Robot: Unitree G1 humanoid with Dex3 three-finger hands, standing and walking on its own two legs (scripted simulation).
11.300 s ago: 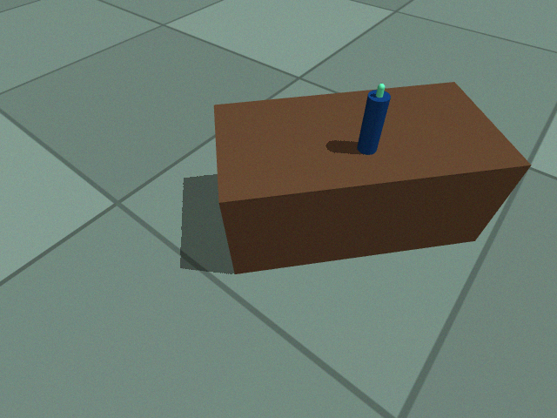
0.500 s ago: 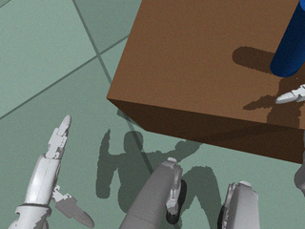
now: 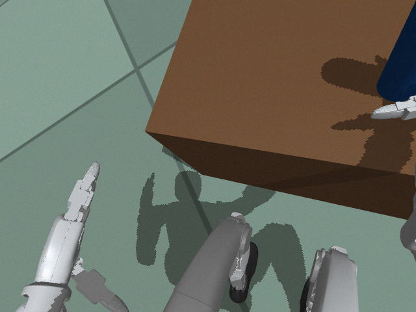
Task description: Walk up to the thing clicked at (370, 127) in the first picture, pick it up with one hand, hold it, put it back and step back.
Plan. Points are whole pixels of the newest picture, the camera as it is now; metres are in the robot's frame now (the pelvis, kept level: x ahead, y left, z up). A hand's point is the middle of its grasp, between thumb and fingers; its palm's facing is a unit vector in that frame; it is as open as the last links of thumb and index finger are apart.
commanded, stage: close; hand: right
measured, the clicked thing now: out of the picture +0.60 -0.17 +0.01
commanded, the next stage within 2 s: settle in 0.32 s
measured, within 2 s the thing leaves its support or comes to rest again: leaves its support in 1.08 s
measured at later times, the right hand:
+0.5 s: hand out of the picture +0.55 -0.18 -0.01, palm faces +0.16 +0.99 -0.02, open 9.9 cm
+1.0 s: hand (414, 81) +0.53 -0.16 +0.00, palm faces +0.10 +0.99 -0.04, open 10.4 cm
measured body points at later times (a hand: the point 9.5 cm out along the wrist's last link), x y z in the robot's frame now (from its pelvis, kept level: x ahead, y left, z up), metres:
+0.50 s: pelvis +0.00 +0.01 +0.01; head +0.20 -0.06 +0.41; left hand +0.18 +0.26 +0.11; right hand +0.54 -0.23 +0.00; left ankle +0.08 +0.12 -0.54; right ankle +0.04 -0.11 -0.54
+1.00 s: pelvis +0.01 +0.01 +0.04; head +0.19 -0.06 +0.45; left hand +0.18 +0.27 +0.11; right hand +0.52 -0.22 +0.01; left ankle +0.08 +0.12 -0.54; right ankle +0.04 -0.11 -0.54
